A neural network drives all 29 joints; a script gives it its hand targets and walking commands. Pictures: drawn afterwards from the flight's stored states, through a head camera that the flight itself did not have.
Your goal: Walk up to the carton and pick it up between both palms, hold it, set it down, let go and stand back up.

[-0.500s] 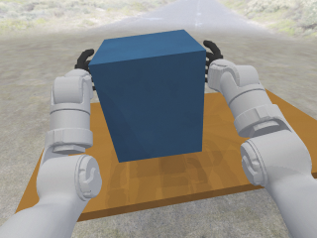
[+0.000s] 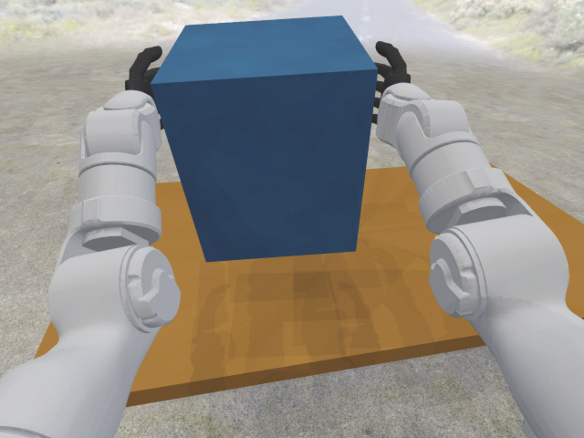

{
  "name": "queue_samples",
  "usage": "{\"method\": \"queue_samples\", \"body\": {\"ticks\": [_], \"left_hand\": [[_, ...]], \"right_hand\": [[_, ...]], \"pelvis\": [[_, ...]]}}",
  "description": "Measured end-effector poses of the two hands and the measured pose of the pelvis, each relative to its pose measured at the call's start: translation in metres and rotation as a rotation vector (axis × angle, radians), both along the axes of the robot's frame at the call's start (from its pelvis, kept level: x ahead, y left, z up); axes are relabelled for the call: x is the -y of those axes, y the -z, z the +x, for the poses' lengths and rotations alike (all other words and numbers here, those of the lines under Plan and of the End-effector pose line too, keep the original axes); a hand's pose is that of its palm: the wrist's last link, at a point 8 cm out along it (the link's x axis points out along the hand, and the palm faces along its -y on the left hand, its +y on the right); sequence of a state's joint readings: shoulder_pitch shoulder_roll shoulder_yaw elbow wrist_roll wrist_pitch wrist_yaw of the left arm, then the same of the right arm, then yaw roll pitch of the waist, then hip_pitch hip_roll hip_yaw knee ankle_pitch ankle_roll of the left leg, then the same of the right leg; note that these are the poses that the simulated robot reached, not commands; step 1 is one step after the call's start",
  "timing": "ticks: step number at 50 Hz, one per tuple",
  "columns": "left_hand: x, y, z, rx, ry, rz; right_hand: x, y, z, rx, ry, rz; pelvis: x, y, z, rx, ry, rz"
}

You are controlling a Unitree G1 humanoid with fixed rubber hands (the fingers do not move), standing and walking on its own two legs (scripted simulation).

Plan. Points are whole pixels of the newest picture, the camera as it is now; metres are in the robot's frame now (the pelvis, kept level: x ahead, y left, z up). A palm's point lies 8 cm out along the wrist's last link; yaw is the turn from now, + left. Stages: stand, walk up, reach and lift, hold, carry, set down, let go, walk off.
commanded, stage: set down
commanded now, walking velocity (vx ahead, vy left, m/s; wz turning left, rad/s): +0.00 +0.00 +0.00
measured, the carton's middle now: (272, 141) +0.41 +0.01 +0.29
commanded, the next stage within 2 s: none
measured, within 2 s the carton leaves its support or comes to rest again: neither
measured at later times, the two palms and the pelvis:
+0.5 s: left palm (154, 157) +0.42 +0.17 +0.27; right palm (370, 162) +0.40 -0.13 +0.26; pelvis +0.01 +0.01 +0.00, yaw +1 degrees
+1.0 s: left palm (156, 173) +0.43 +0.17 +0.24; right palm (363, 176) +0.41 -0.13 +0.24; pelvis +0.00 +0.01 +0.00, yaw +0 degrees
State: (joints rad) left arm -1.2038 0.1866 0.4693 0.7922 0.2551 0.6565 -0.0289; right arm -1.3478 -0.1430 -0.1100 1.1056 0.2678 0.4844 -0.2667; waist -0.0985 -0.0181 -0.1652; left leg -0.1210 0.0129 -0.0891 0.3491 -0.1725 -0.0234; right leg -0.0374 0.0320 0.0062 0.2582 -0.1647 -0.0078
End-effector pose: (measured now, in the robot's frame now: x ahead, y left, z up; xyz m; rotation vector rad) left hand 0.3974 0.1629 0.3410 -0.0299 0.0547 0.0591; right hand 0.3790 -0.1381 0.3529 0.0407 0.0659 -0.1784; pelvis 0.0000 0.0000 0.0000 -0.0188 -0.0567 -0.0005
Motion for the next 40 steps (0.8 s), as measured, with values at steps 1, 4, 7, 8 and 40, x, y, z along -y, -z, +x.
{"method": "queue_samples", "body": {"ticks": [1,4,7,8,40], "left_hand": [[-0.002,0.001,0.003,0.004,0.003,0.005],[-0.007,0.009,0.01,0.006,0.007,0.022],[-0.012,0.025,0.016,0.006,0.005,0.039],[-0.013,0.03,0.017,0.006,0.004,0.043],[-0.003,0.087,0.028,-0.053,0.007,0.048]], "right_hand": [[-0.002,0.003,0.002,0.0,0.002,-0.005],[-0.007,0.017,0.008,-0.004,0.005,-0.018],[-0.011,0.036,0.014,-0.006,0.004,-0.027],[-0.012,0.043,0.016,-0.006,0.002,-0.027],[-0.004,0.103,0.024,-0.051,0.009,-0.044]], "pelvis": [[0.0,0.0,0.001,0.007,-0.001,0.001],[0.0,-0.001,0.004,0.026,-0.002,0.002],[-0.001,-0.001,0.007,0.042,-0.006,0.0],[-0.001,-0.001,0.008,0.046,-0.008,-0.001],[-0.008,-0.001,0.005,0.033,0.011,0.0]]}}
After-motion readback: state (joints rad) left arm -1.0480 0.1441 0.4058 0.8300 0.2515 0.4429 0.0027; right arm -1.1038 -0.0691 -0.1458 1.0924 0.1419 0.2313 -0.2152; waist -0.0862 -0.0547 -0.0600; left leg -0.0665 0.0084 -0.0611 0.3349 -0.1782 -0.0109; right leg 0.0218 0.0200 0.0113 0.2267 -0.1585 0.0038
